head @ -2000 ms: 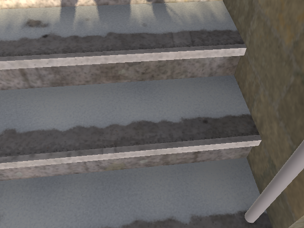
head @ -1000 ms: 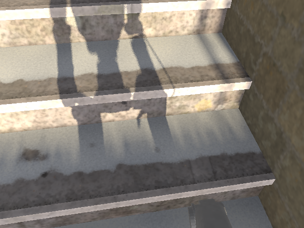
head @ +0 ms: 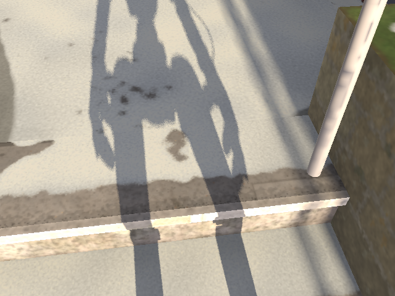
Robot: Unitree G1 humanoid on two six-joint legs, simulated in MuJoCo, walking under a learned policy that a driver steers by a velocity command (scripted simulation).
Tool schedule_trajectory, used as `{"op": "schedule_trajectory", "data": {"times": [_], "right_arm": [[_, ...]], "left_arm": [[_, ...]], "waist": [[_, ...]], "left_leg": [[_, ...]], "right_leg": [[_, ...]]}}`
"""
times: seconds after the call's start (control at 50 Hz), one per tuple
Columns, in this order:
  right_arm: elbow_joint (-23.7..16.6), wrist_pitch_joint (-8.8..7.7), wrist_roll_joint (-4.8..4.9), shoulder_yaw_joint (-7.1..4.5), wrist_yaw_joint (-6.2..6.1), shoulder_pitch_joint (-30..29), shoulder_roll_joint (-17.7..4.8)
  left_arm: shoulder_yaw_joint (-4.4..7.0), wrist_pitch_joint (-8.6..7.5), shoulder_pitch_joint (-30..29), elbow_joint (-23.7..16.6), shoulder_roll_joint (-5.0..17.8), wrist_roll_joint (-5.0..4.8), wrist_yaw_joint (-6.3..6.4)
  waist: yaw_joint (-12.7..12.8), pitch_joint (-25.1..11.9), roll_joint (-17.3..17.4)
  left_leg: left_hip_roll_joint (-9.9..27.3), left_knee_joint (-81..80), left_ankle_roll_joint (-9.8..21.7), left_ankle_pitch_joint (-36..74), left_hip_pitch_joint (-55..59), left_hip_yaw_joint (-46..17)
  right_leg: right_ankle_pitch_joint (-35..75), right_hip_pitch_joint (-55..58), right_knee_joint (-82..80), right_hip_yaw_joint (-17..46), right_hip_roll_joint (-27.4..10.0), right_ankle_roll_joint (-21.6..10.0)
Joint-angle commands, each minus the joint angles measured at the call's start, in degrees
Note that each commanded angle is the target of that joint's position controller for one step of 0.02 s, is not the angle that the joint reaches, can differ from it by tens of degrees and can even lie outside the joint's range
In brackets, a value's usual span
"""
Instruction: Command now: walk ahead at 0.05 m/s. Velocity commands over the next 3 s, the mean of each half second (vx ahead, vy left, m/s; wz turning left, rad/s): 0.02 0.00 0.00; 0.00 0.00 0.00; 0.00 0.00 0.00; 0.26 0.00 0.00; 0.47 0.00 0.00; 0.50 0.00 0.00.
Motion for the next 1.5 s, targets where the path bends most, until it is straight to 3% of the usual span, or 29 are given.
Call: {"op": "schedule_trajectory", "data": {"times": [0.02,0.06,0.08,0.1,0.12,0.14,0.16,0.2,0.22,0.32,0.38,0.54,0.56,0.6,0.66,1.04,1.34,1.38,1.5], "right_arm": [[-7.94,-1.99,0.4,-1.18,1.77,-14.61,-8.2],[-3.87,-1.4,1.98,-0.66,4.36,-7.19,-4.71],[-2.42,-0.82,2.05,-0.53,5.79,-3.56,-3.21],[-1.07,-0.58,1.62,-1.16,5.62,4.46,-2.17],[0.1,-1.35,0.63,-1.18,4.47,7.97,-2.06],[-1.84,-1.2,0.28,-1.73,3.7,1.03,-4.41],[-3.45,-0.91,0.0,-2.0,3.38,-3.77,-4.77],[-3.44,-0.62,0.83,-2.43,3.11,-5.3,-5.02],[-2.57,-0.54,1.23,-2.33,2.92,-4.77,-4.08],[-1.46,-0.53,1.12,-3.06,2.22,-4.62,-3.45],[-0.91,-0.13,1.14,-3.39,1.85,-4.62,-3.02],[1.55,0.13,1.07,-3.36,1.73,-2.51,-2.14],[1.99,0.28,0.75,-3.33,1.55,-2.56,-1.92],[2.24,0.39,1.14,-3.33,1.5,-1.13,-1.32],[2.43,0.27,1.11,-3.4,1.7,-1.42,-1.16],[5.83,0.42,0.8,-2.63,2.85,1.95,0.0],[7.84,0.9,0.81,-1.67,2.62,5.9,0.26],[7.87,1.04,0.66,-1.66,2.17,6.1,0.41],[8.1,1.59,0.61,-1.5,1.75,8.23,1.38]], "left_arm": [[0.42,-1.99,6.6,-0.7,2.69,-0.58,-0.64],[0.45,-2.38,4.0,-3.36,3.76,-1.55,0.97],[0.4,-2.33,4.43,-4.02,4.41,-1.05,2.28],[0.34,-2.29,-0.61,-6.57,7.49,-2.08,2.73],[0.51,-2.34,-4.71,-8.27,8.02,-2.64,2.38],[0.42,-1.97,-3.7,-7.6,5.35,-2.31,2.29],[0.35,-1.86,-3.31,-6.88,4.18,-2.03,2.3],[1.17,-1.44,-3.39,-7.38,5.24,-1.64,2.56],[1.33,-1.48,-2.31,-6.87,5.36,-1.49,2.89],[0.82,-1.45,-1.73,-6.19,2.94,-1.48,3.36],[1.1,-1.39,-2.17,-6.17,3.78,-1.47,3.43],[0.96,-1.39,-2.09,-5.33,3.21,-1.52,3.29],[0.7,-1.24,-2.36,-4.81,2.35,-1.48,3.1],[1.03,-1.25,-1.75,-5.03,3.25,-1.8,3.28],[0.86,-1.1,-1.06,-4.48,2.47,-1.67,3.54],[0.0,-0.04,4.35,-1.45,0.4,-1.44,3.51],[-0.45,-0.05,6.54,0.51,0.31,-1.41,3.13],[-0.85,-0.13,5.99,0.82,-0.89,-1.38,2.92],[-0.83,-0.36,6.68,1.8,-0.3,-1.23,2.54]], "waist": [[5.83,1.17,3.49],[3.74,2.26,3.29],[2.23,0.91,3.04],[-4.56,-0.63,-2.0],[-5.44,-3.05,-4.79],[-2.65,-2.37,-3.46],[-1.29,-1.51,-2.81],[-0.03,-1.08,0.2],[0.5,-0.66,1.19],[0.72,-2.45,2.14],[0.41,-2.13,1.37],[-0.19,-0.43,1.39],[-0.49,0.27,1.37],[-0.51,-0.4,1.24],[-0.42,0.64,1.85],[-0.91,3.05,2.7],[-0.72,3.94,2.21],[-0.65,4.11,1.91],[-0.59,3.91,1.72]], "left_leg": [[8.21,-11.5,3.62,3.96,-6.73,-6.52],[10.16,-6.4,5.67,8.62,1.87,-10.09],[10.6,-3.39,4.9,8.28,4.64,-11.17],[6.02,-1.55,2.53,3.96,7.21,-6.67],[3.62,-1.33,0.73,1.67,5.81,-3.35],[3.17,-0.71,0.74,-1.8,6.54,-2.07],[3.72,-2.13,1.17,-2.33,5.93,-2.64],[4.65,-4.99,1.7,-3.04,4.89,-4.28],[4.77,-5.41,1.81,-1.61,5.01,-4.09],[5.02,-4.91,1.79,7.13,7.91,-3.93],[4.56,-5.07,1.5,5.62,7.93,-3.89],[4.54,-6.21,0.85,2.21,7.23,-3.66],[4.49,-5.91,0.48,2.24,7.48,-2.86],[4.45,-6.13,0.46,1.49,6.99,-3.36],[4.71,-6.53,0.64,1.18,7.18,-3.47],[5.16,-7.6,0.76,0.44,8.73,-3.57],[4.91,-7.65,0.76,0.94,7.95,-3.48],[4.65,-6.82,0.63,2.18,8.22,-2.7],[4.52,-6.25,0.52,1.23,7.48,-2.65]], "right_leg": [[8.2,23.41,-16.5,-4.55,1.08,1.7],[11.62,22.2,-31.08,-6.89,1.34,-1.83],[16.43,23.77,-33.65,-4.89,-0.15,-4.69],[25.18,23.21,-34.78,-2.02,-0.66,-9.94],[21.75,24.73,-34.59,0.06,-1.65,-13.21],[11.58,22.05,-35.89,0.01,-0.91,-12.18],[5.51,21.44,-36.14,-1.11,0.45,-10.45],[2.05,22.74,-35.57,-2.82,1.67,-9.04],[3.19,23.5,-35.94,-3.01,1.45,-9.27],[10.75,24.95,-34.19,-4.74,1.34,-10.51],[9.21,25.21,-34.59,-4.97,1.33,-10.5],[6.5,25.56,-35.55,-5.31,1.54,-10.23],[6.89,24.79,-35.78,-4.91,1.34,-10.61],[6.28,26.07,-35.63,-5.35,1.62,-10.16],[4.65,25.1,-35.86,-5.71,1.97,-9.66],[3.15,23.88,-37.11,-6.95,3.05,-9.1],[3.35,24.35,-36.38,-7.65,2.95,-9.12],[5.07,23.71,-35.96,-7.45,2.62,-9.61],[4.37,23.66,-35.48,-7.13,2.25,-9.84]]}}
Next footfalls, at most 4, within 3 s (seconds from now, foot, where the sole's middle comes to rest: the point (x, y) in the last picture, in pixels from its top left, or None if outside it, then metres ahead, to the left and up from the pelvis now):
0.08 right None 0.14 -0.14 -0.75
2.22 left None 0.42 0.05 -0.58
2.84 right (253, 176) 0.76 -0.14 -0.40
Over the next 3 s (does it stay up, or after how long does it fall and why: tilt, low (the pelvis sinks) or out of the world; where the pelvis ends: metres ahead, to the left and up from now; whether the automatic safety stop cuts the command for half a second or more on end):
stays up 0.64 -0.07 0.28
